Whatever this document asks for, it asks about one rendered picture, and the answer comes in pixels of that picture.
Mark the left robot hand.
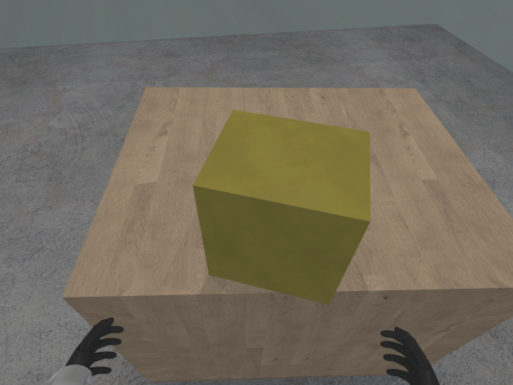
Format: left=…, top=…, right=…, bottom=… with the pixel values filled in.
left=65, top=318, right=123, bottom=376

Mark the robot left forearm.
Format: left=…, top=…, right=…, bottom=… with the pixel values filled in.
left=45, top=364, right=92, bottom=385

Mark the pedestal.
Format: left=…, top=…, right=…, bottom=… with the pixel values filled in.
left=63, top=87, right=513, bottom=383

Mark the carton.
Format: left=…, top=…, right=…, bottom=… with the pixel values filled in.
left=193, top=110, right=370, bottom=305

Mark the right robot hand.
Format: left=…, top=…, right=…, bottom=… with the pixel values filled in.
left=380, top=327, right=440, bottom=385

